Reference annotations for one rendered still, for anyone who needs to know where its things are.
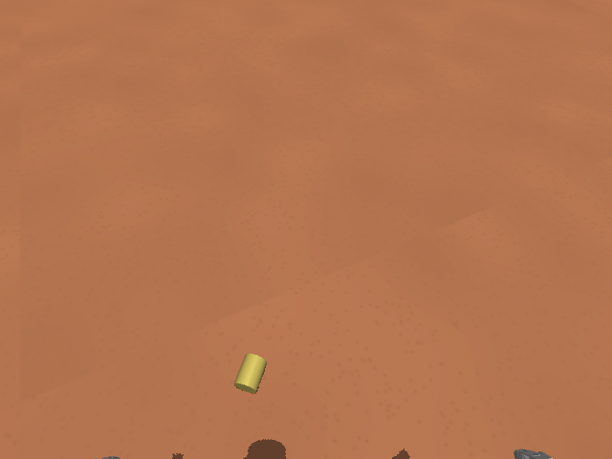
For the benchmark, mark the can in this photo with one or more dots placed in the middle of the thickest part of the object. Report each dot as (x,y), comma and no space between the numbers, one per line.
(250,373)

